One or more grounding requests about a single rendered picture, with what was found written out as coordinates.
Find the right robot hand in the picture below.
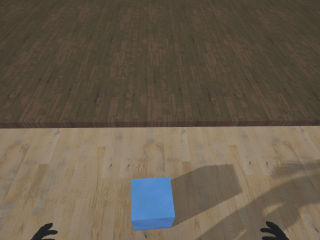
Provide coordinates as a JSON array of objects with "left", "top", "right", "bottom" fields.
[{"left": 260, "top": 221, "right": 289, "bottom": 240}]

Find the carton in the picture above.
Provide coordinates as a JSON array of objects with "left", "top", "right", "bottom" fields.
[{"left": 131, "top": 177, "right": 175, "bottom": 231}]

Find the left robot hand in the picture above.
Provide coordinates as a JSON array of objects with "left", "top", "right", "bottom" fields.
[{"left": 31, "top": 223, "right": 58, "bottom": 240}]

